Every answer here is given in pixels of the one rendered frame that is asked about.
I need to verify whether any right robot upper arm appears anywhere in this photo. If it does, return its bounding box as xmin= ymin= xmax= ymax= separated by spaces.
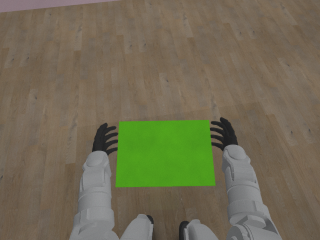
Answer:
xmin=226 ymin=223 xmax=282 ymax=240

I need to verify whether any left robot upper arm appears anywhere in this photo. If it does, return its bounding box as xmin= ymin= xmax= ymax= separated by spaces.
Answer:
xmin=78 ymin=229 xmax=119 ymax=240

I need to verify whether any left robot hand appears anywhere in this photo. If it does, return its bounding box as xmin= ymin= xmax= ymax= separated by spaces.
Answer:
xmin=92 ymin=123 xmax=118 ymax=156

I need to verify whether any robot left forearm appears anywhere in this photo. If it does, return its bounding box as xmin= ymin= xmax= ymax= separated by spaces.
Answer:
xmin=69 ymin=150 xmax=115 ymax=240

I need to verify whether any robot right foot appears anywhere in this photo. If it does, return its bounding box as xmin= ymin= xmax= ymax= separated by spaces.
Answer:
xmin=179 ymin=221 xmax=189 ymax=240

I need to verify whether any robot right forearm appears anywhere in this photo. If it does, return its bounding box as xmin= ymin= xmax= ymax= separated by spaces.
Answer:
xmin=221 ymin=144 xmax=282 ymax=239

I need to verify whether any carton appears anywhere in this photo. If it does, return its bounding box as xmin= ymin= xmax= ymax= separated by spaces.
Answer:
xmin=115 ymin=120 xmax=216 ymax=188

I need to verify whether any right robot hand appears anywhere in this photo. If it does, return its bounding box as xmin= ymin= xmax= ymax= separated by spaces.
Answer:
xmin=210 ymin=117 xmax=238 ymax=151

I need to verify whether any right robot shin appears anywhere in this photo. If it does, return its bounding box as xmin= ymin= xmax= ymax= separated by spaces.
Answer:
xmin=187 ymin=219 xmax=200 ymax=227

